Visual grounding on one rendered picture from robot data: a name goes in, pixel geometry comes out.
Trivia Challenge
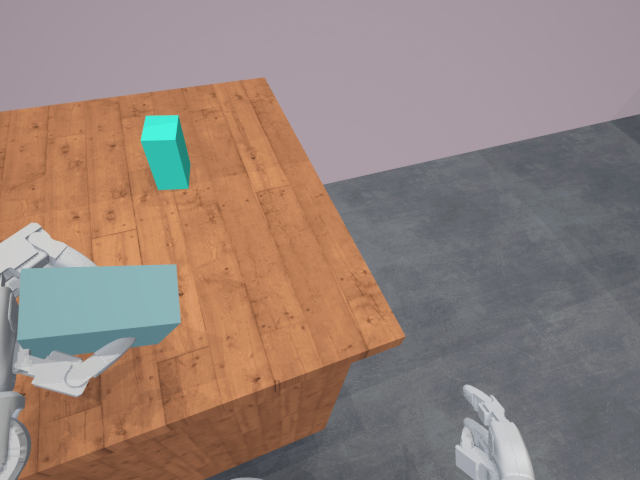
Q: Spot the right robot hand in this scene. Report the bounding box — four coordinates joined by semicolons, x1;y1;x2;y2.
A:
455;385;535;480

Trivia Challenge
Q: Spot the left robot forearm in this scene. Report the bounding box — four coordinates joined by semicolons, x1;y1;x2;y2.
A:
0;391;31;480

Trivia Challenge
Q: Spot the left robot hand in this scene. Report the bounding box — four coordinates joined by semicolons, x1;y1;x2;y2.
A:
0;223;137;397

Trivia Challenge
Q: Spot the sponge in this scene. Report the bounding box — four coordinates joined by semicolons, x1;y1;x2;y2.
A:
17;264;181;359

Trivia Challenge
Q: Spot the table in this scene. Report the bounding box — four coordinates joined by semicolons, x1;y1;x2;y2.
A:
0;77;406;480

